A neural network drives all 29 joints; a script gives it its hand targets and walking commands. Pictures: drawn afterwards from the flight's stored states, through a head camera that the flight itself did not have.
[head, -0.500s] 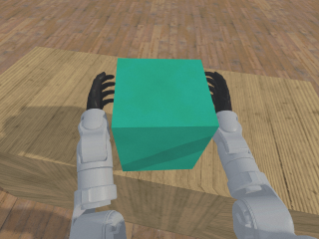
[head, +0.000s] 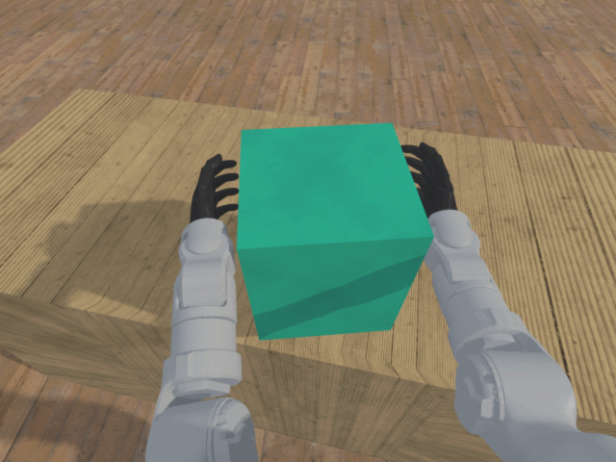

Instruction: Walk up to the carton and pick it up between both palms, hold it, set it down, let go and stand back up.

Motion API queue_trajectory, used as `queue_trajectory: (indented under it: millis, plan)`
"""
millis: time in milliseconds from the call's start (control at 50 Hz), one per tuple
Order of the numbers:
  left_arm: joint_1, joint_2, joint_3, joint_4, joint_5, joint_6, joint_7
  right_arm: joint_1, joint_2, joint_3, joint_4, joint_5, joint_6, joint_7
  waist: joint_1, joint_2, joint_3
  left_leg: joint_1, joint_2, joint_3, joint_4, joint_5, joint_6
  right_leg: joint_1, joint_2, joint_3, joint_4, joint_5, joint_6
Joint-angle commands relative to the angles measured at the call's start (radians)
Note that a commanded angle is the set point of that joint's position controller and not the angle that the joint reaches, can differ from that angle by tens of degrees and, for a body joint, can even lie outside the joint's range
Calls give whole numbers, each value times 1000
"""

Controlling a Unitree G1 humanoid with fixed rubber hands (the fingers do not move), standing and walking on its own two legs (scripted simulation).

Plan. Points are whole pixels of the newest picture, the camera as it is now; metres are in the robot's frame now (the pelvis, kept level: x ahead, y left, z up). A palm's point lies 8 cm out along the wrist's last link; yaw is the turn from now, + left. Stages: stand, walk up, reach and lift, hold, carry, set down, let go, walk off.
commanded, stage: set down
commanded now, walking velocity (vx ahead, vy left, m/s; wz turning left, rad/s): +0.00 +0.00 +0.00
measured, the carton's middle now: (321, 237) +0.40 +0.03 +0.05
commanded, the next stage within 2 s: none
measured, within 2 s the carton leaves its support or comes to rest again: rests again in 0.88 s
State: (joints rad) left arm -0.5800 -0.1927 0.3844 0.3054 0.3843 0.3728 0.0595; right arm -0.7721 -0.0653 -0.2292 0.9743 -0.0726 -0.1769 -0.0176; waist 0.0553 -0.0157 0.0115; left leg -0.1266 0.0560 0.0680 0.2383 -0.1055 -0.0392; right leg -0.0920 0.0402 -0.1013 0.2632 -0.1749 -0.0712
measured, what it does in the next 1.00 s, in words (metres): stands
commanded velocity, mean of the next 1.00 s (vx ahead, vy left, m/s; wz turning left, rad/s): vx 0.00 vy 0.00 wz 0.00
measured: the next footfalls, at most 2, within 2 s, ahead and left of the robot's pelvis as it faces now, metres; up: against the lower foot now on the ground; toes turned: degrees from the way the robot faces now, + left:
none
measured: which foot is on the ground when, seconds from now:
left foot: down 0.00-1.00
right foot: down 0.00-1.00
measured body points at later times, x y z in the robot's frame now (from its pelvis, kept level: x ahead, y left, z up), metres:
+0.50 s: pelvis -0.01 +0.00 +0.00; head +0.03 +0.00 +0.45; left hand +0.38 +0.18 +0.10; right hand +0.44 -0.12 +0.10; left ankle +0.01 +0.15 -0.75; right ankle -0.02 -0.07 -0.75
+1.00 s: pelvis +0.00 -0.01 +0.00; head +0.05 -0.02 +0.44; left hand +0.39 +0.17 +0.08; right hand +0.45 -0.13 +0.07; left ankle +0.01 +0.14 -0.75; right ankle -0.02 -0.07 -0.75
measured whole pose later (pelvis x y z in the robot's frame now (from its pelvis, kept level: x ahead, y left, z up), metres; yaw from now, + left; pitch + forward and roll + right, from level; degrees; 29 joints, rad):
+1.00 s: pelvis +0.00 -0.01 +0.00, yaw -2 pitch +9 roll +1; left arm -0.63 -0.23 0.52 0.53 0.37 0.13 0.11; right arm -0.86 -0.09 -0.36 1.15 -0.22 -0.24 0.04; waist 0.11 0.01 -0.06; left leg -0.31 0.07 0.10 0.26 -0.09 -0.02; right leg -0.29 0.05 -0.08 0.30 -0.16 -0.08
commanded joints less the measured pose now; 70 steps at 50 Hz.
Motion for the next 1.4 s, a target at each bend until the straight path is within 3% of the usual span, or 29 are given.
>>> queue_trajectory:
  millis: [0, 60, 160, 300, 400, 460, 540, 560, 600, 680, 760, 840, 900, 1000, 1040, 1100, 1180, 1260, 1300, 1320, 1340, 1380]
  plan:
    - [-437, -386, -317, -56, -42, -60, -81, -530, 404, 236, -106, -15, -39, 86, 15, -39, -380, 117, -37, 30, 36, 262, 61, 143, -38, 10, 35, 509, 105]
    - [-497, -395, -332, -73, -58, -92, -75, -523, 421, 224, -84, -36, -46, 82, -7, -45, -425, 113, -34, 22, 36, 240, 61, 123, -48, 17, 43, 535, 113]
    - [-520, -397, -321, -39, -60, -150, -52, -579, 444, 241, -115, -47, -79, 79, 29, -42, -532, 30, -35, 23, 37, 220, 67, 188, -63, 34, 80, 639, 121]
    - [-566, -409, -311, 15, -66, -191, -19, -595, 418, 172, -35, -74, -73, 107, 39, -22, -558, 77, -18, 28, 44, 232, 55, 68, -40, 21, 48, 434, 87]
    - [-571, -396, -241, 73, -39, -161, -1, -593, 392, 90, 53, -108, -30, 138, 55, -42, -470, 90, -9, 39, 35, 198, 63, -17, -31, 18, 13, 254, 74]
    - [-558, -383, -201, 83, -24, -136, 0, -557, 370, 21, 111, -135, 11, 155, 35, -49, -417, 129, -7, 42, 22, 179, 66, -80, -24, 16, -11, 153, 75]
    - [-605, -428, -235, 40, -29, -165, 26, -587, 379, -7, 102, -141, -18, 173, 49, 23, -531, 203, -7, 40, 75, 331, 31, -118, -11, -1, 0, 206, 57]
    - [-593, -427, -225, 52, -17, -168, 35, -607, 377, 1, 96, -138, -26, 179, 71, 29, -523, 213, -5, 42, 89, 364, 30, -130, -8, -1, 1, 216, 52]
    - [-576, -441, -248, 65, -22, -177, 39, -615, 381, 4, 83, -142, -43, 174, 60, 32, -557, 221, -7, 42, 108, 409, 26, -113, -7, 0, 7, 290, 51]
    - [-565, -438, -238, 96, -26, -195, 36, -604, 380, -3, 106, -155, -51, 169, 53, -6, -521, 153, -11, 45, 99, 364, 41, -97, -11, 6, 19, 304, 62]
    - [-513, -435, -206, 124, -11, -219, 27, -573, 413, 38, 108, -153, -56, 166, 76, -37, -533, 72, -17, 48, 85, 339, 64, -12, -26, 31, 45, 409, 78]
    - [-530, -406, -174, 171, -25, -264, 3, -578, 446, 56, 108, -178, -74, 152, 62, -103, -530, -61, -28, 59, 58, 224, 87, 98, -52, 56, 84, 519, 114]
    - [-501, -411, -166, 216, -14, -283, -4, -564, 446, 62, 121, -186, -93, 143, 61, -92, -521, -78, -24, 57, 56, 213, 81, 121, -63, 63, 93, 587, 118]
    - [-510, -397, -144, 247, -2, -304, -6, -554, 444, 35, 136, -199, -99, 147, 71, -78, -504, -77, -23, 58, 49, 197, 76, 76, -56, 58, 72, 465, 102]
    - [-495, -391, -134, 249, 5, -300, -2, -551, 442, 35, 134, -197, -90, 154, 90, -67, -479, -62, -21, 57, 48, 204, 75, 55, -49, 53, 56, 389, 89]
    - [-515, -387, -120, 255, 2, -303, 4, -557, 438, 19, 139, -209, -80, 161, 81, -99, -472, -59, -20, 61, 43, 174, 88, 14, -46, 54, 38, 307, 90]
    - [-514, -395, -123, 246, 9, -302, 9, -540, 423, -17, 154, -225, -70, 168, 78, -66, -476, -24, -16, 62, 47, 191, 79, -34, -41, 46, 23, 228, 75]
    - [-509, -414, -140, 233, 24, -294, 23, -539, 415, -44, 154, -237, -69, 179, 74, -32, -484, 47, -9, 59, 64, 237, 68, -92, -26, 30, 5, 170, 54]
    - [-493, -405, -129, 236, 27, -286, 24, -536, 417, -36, 151, -229, -66, 182, 87, -42, -457, 48, -13, 61, 68, 249, 74, -101, -26, 32, -1, 153, 54]
    - [-483, -406, -124, 237, 27, -281, 20, -514, 414, -46, 168, -231, -57, 183, 74, -48, -434, 49, -12, 61, 61, 240, 77, -98, -26, 34, -5, 144, 57]
    - [-480, -400, -117, 244, 33, -277, 18, -526, 410, -49, 148, -236, -59, 185, 84, -53, -434, 35, -14, 62, 59, 228, 80, -97, -27, 36, -4, 127, 59]
    - [-462, -408, -119, 237, 35, -274, 15, -508, 405, -51, 154, -236, -55, 188, 76, -47, -420, 45, -14, 61, 65, 260, 75, -92, -23, 32, 2, 158, 60]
